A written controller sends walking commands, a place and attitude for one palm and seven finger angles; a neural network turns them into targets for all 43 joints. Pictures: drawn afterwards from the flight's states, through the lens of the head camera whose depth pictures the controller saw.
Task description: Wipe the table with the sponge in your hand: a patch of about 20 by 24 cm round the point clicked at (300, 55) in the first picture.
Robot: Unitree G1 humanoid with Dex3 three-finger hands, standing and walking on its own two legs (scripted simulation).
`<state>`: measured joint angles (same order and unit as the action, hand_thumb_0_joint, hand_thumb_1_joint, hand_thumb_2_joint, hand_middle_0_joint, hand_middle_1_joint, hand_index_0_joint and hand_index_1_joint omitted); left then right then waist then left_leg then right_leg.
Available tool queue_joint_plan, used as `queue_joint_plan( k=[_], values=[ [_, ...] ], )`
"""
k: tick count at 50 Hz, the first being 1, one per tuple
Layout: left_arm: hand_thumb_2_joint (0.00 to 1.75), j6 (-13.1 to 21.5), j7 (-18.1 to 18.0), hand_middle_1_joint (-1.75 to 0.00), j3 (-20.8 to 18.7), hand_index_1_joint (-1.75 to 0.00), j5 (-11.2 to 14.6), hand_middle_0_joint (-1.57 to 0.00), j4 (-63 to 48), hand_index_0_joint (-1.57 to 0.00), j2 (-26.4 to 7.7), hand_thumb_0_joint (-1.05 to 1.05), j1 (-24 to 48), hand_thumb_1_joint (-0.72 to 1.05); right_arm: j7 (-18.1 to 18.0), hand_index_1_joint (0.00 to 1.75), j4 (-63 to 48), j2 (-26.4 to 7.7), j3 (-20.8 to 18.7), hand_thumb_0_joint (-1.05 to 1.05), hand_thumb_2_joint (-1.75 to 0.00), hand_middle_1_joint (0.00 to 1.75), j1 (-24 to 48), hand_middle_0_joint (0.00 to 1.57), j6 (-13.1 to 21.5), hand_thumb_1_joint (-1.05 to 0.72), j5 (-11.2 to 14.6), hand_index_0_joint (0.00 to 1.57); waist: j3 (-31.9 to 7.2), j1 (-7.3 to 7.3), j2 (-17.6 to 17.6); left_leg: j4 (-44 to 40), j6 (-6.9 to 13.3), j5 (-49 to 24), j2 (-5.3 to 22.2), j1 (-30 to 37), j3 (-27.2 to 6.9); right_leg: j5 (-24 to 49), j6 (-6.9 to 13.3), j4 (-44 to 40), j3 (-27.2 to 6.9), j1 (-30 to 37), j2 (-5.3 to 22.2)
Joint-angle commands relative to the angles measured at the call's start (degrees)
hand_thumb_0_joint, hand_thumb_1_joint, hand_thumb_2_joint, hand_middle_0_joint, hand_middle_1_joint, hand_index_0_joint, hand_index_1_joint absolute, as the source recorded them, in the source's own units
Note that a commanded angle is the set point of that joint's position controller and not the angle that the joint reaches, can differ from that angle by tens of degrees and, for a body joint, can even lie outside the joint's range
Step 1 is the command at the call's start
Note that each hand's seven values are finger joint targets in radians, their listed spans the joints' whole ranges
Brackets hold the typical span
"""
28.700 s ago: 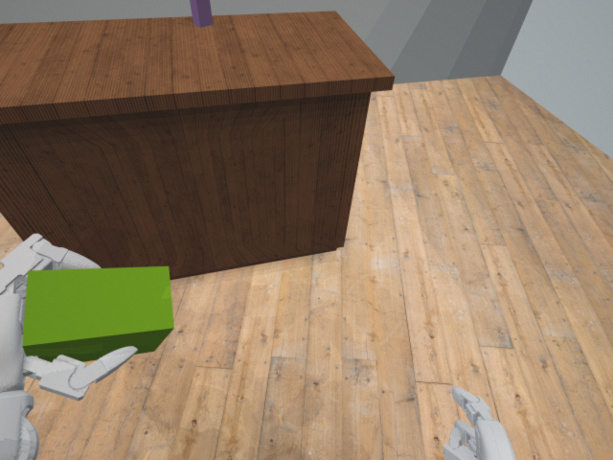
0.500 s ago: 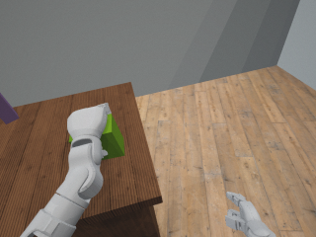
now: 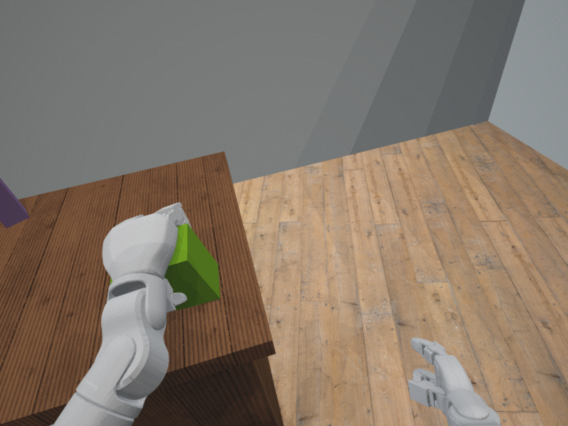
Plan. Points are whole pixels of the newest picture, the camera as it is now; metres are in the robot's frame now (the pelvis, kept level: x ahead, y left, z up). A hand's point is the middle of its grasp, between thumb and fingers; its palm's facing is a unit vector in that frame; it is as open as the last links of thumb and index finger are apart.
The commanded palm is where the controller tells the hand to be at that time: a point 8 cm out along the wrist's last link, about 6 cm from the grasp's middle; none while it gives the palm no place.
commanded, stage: wipe back along the third lane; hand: left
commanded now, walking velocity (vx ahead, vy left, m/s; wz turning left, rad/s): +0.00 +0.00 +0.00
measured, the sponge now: (176, 278) +0.28 +0.21 +0.09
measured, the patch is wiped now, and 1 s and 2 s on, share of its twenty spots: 0.90 0.90 0.90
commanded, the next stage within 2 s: slide back across to the middle lane in 0.18 s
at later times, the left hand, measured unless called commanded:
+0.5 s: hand (155, 281) +0.24 +0.20 +0.14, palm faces +0.24 -0.21 -0.95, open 10.4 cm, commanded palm +0.19 +0.22 +0.18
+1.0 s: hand (87, 304) +0.20 +0.27 +0.14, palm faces +0.19 -0.14 -0.97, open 10.4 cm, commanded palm +0.16 +0.28 +0.20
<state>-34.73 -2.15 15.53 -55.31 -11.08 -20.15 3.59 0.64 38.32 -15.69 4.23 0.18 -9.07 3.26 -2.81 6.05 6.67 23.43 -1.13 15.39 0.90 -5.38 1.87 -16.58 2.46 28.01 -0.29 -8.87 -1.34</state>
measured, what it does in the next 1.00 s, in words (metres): stands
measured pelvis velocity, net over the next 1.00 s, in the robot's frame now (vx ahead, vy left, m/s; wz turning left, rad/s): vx -0.01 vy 0.01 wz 0.00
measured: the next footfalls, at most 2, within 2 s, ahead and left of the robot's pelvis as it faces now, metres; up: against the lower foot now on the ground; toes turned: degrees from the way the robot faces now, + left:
none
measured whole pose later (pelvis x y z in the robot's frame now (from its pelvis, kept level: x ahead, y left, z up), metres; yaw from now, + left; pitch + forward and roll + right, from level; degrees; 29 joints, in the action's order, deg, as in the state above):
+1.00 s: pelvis -0.01 +0.01 +0.00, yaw +0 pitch -5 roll +1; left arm -33.8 1.6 5.6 -49.3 -23.3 -27.7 -9.5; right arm -2.3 38.0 -15.8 4.4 0.9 -8.7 1.6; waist -0.6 7.8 6.5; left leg 23.4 -0.5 14.6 0.6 -3.7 1.8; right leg -14.9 1.8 26.3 -0.4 -6.4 -1.1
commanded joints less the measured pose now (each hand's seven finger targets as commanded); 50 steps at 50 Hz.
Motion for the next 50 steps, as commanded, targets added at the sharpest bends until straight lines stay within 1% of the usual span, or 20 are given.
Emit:
queue_joint_plan(
  k=[1, 4, 5, 9, 10, 14, 16, 19, 20, 23, 27, 30, 31, 33, 36, 40, 43, 45, 49, 50],
  values=[
    [1.3, -0.2, 1.15, -1.6, -0.34, -1.6, 2.21, -1.2, -6.5, -1.2, -2.58, 0.0, 2.83, 0.1, 0.19, 0.3, -10.48, -3.51, -1.75, 0.0, -0.9, 0.3, 13.56, 0.2, 2.97, -0.9, 0.07, 0.2, -5.63, 0.7, -10.43, -1.44, 3.12, -14.98, -3.2, -3.46, 0.54, 17.14, -0.91, -4.37, -4.16, 6.56, -0.8],
    [1.3, 0.3, 0.77, -1.6, -1.69, -1.6, 2.88, -1.2, -6.89, -1.2, -3.24, 0.0, -2.56, 0.1, 0.39, 0.3, -10.66, -3.31, -1.62, 0.0, -0.9, 0.3, 13.53, 0.2, 3.16, -0.9, 0.08, 0.2, -4.85, 1.14, -11.31, -1.06, 3.02, -15.37, -3.3, -3.94, 0.49, 19.03, -1.06, -3.96, -4.92, 7.06, -0.84],
    [1.3, 0.43, 0.78, -1.6, -2.47, -1.6, 2.78, -1.2, -8.46, -1.2, -4.06, 0.0, -2.03, 0.1, 0.5, 0.3, -10.63, -3.6, -1.71, 0.0, -0.9, 0.3, 13.58, 0.2, 2.95, -0.9, 0.01, 0.2, -5.4, 1.17, -10.22, -1.38, 2.85, -15.23, -3.22, -3.53, 0.37, 18.31, -0.78, -4.33, -5.27, 7.06, -0.91],
    [1.3, 0.28, 0.48, -1.6, -0.45, -1.6, 2.72, -1.2, -9.29, -1.2, -2.32, 0.0, -0.95, 0.1, 0.28, 0.3, -10.69, -3.46, -1.77, 0.0, -0.9, 0.3, 13.78, 0.2, 2.58, -0.9, -0.11, 0.2, -2.83, 0.54, -12.01, -1.41, 3.23, -13.73, -2.96, -3.62, 0.35, 15.26, -1.05, -5.23, -4.98, 4.98, -0.87],
    [1.3, 0.33, 0.42, -1.6, -1.17, -1.6, 2.23, -1.2, -10.63, -1.2, -3.03, 0.0, -0.46, 0.1, 0.39, 0.3, -10.71, -3.74, -1.95, 0.0, -0.9, 0.3, 13.86, 0.2, 2.58, -0.9, -0.26, 0.2, -3.41, 0.69, -10.34, -1.55, 3.1, -13.72, -2.99, -2.99, 0.31, 14.21, -0.71, -5.75, -5.65, 4.82, -1.06],
    [1.3, 0.66, -0.03, -1.6, -0.73, -1.6, 2.52, -1.2, -10.26, -1.2, -2.35, 0.0, -3.66, 0.1, 0.43, 0.3, -10.93, -3.37, -1.83, 0.0, -0.9, 0.3, 13.75, 0.2, 2.69, -0.9, -0.18, 0.2, -3.16, 1.15, -11.76, -1.26, 3.25, -13.72, -2.93, -3.39, 0.44, 14.36, -1.0, -5.16, -5.14, 5.19, -0.87],
    [1.3, 0.56, -0.44, -1.6, -3.22, -1.6, 1.99, -1.2, -11.9, -1.2, -5.11, 0.0, 0.23, 0.1, 0.23, 0.3, -10.65, -3.54, -1.87, 0.0, -0.9, 0.3, 13.97, 0.2, 2.46, -0.9, -0.42, 0.2, -4.01, 1.27, -10.54, -1.7, 3.26, -12.96, -2.8, -3.31, 0.47, 12.7, -0.77, -5.36, -5.42, 5.66, -0.83],
    [1.3, 0.88, -1.09, -1.6, -6.28, -1.6, 2.51, -1.2, -12.2, -1.2, -6.98, 0.0, -2.43, 0.1, -0.13, 0.3, -10.64, -3.32, -1.7, 0.0, -0.9, 0.3, 14.06, 0.2, 2.58, -0.9, -0.55, 0.2, -4.71, 2.05, -10.54, -1.48, 3.26, -14.0, -3.02, -3.18, 0.27, 14.14, -0.68, -4.98, -5.85, 6.65, -0.9],
    [1.3, 1.07, -1.22, -1.6, -8.07, -1.6, 2.41, -1.2, -14.12, -1.2, -8.69, 0.0, -2.57, 0.1, -0.09, 0.3, -10.72, -3.54, -1.8, 0.0, -0.9, 0.3, 14.23, 0.2, 2.52, -0.9, -0.77, 0.2, -5.86, 2.53, -8.52, -1.62, 3.08, -14.49, -3.12, -2.62, 0.22, 14.34, -0.42, -5.13, -6.48, 7.41, -1.02],
    [1.3, 1.22, -1.44, -1.6, -8.86, -1.6, 3.44, -1.2, -15.53, -1.2, -8.6, 0.0, -5.55, 0.1, -0.22, 0.3, -10.96, -3.26, -1.72, 0.0, -0.9, 0.3, 14.14, 0.2, 2.43, -0.9, -0.79, 0.2, -5.02, 2.38, -9.78, -1.37, 3.08, -15.76, -2.97, -2.75, 0.14, 16.23, -0.49, -4.44, -6.02, 7.43, -1.12],
    [1.3, 0.54, -1.64, -1.6, -10.61, -1.6, 3.63, -1.2, -17.19, -1.2, -10.23, 0.0, -3.07, 0.1, -0.74, 0.3, -10.89, -3.6, -1.77, 0.0, -0.9, 0.3, 14.44, 0.2, 2.06, -0.9, -1.06, 0.2, -3.53, 2.12, -7.91, -1.82, 3.14, -13.91, -2.91, -2.78, 0.06, 12.12, -0.26, -5.6, -6.5, 6.03, -1.26],
    [1.3, 0.36, -1.5, -1.6, -12.93, -1.6, 3.61, -1.2, -19.72, -1.2, -12.47, 0.0, -2.45, 0.1, -1.1, 0.3, -10.92, -3.95, -1.99, 0.0, -0.9, 0.3, 14.69, 0.2, 2.04, -0.9, -1.26, 0.2, -5.17, 2.51, -6.22, -1.93, 3.17, -15.09, -2.91, -1.58, -0.21, 12.85, 0.07, -5.81, -6.68, 6.76, -1.33],
    [1.3, 0.12, -1.36, -1.6, -11.84, -1.6, 3.78, -1.2, -19.68, -1.2, -11.85, 0.0, -1.83, 0.1, -1.19, 0.3, -11.12, -3.71, -1.76, 0.0, -0.9, 0.3, 14.9, 0.2, 2.14, -0.9, -1.22, 0.2, -4.52, 2.34, -6.32, -1.99, 3.28, -14.34, -2.84, -2.08, -0.05, 11.85, -0.14, -5.64, -6.04, 6.51, -1.1],
    [1.3, 0.11, -1.28, -1.6, -13.48, -1.6, 3.98, -1.2, -18.89, -1.2, -13.11, 0.0, -2.67, 0.1, -1.54, 0.3, -10.75, -3.88, -1.81, 0.0, -0.9, 0.3, 14.7, 0.2, 2.32, -0.9, -1.31, 0.2, -4.17, 2.27, -7.17, -1.91, 3.29, -14.66, -2.94, -2.01, -0.33, 12.31, -0.08, -5.86, -6.32, 6.45, -1.27],
    [1.3, -0.07, -0.59, -1.6, -13.28, -1.6, 4.02, -1.2, -21.2, -1.2, -13.64, 0.0, -0.56, 0.1, -1.89, 0.3, -10.98, -3.96, -1.8, 0.0, -0.9, 0.3, 15.23, 0.2, 2.43, -0.9, -1.3, 0.2, -5.29, 2.15, -5.9, -2.19, 3.4, -14.92, -2.89, -1.42, -0.43, 11.94, -0.11, -5.86, -5.71, 6.88, -1.03],
    [1.3, 0.1, 0.27, -1.6, -16.66, -1.6, 3.91, -1.2, -22.11, -1.2, -17.15, 0.0, -2.12, 0.1, -2.34, 0.3, -11.03, -4.44, -2.02, 0.0, -0.9, 0.3, 15.27, 0.2, 2.77, -0.9, -1.56, 0.2, -6.88, 2.69, -5.73, -1.99, 3.34, -16.29, -3.19, -0.96, -0.77, 13.54, -0.02, -5.85, -6.08, 8.18, -0.96],
    [1.3, 0.47, 1.18, -1.6, -14.78, -1.6, 4.26, -1.2, -21.57, -1.2, -15.43, 0.0, -2.78, 0.1, -2.61, 0.3, -10.94, -4.31, -1.77, 0.0, -0.9, 0.3, 15.06, 0.2, 3.16, -0.9, -1.39, 0.2, -4.7, 1.94, -6.12, -2.39, 3.38, -15.3, -3.04, -1.16, -0.83, 12.23, -0.28, -6.27, -4.89, 6.63, -1.09],
    [1.3, 0.86, 1.54, -1.6, -16.45, -1.6, 3.94, -1.2, -22.5, -1.2, -17.6, 0.0, -2.55, 0.1, -2.99, 0.3, -10.87, -4.77, -1.98, 0.0, -0.9, 0.3, 15.02, 0.2, 3.28, -0.9, -1.58, 0.2, -5.68, 1.99, -4.45, -2.44, 3.27, -15.28, -3.08, -0.51, -0.91, 11.53, -0.1, -6.54, -5.16, 6.88, -1.07],
    [1.3, 1.8, 2.11, -1.6, -18.24, -1.6, 3.89, -1.2, -20.09, -1.2, -19.42, 0.0, -4.55, 0.1, -3.43, 0.3, -10.59, -4.69, -1.71, 0.0, -0.9, 0.3, 14.64, 0.2, 3.78, -0.9, -1.63, 0.2, -4.21, 2.27, -5.53, -2.6, 3.29, -15.02, -2.99, -1.31, -1.13, 11.72, -0.34, -6.4, -4.35, 6.73, -0.91],
    [1.3, 1.97, 2.26, -1.6, -19.66, -1.6, 3.1, -1.2, -20.27, -1.2, -21.55, 0.0, -3.24, 0.1, -3.61, 0.3, -10.42, -5.19, -1.85, 0.0, -0.9, 0.3, 14.17, 0.2, 3.71, -0.9, -1.82, 0.2, -5.09, 2.22, -4.52, -2.61, 3.11, -15.09, -3.03, -0.95, -1.05, 10.98, 0.01, -6.62, -5.08, 6.96, -1.01]
  ],
)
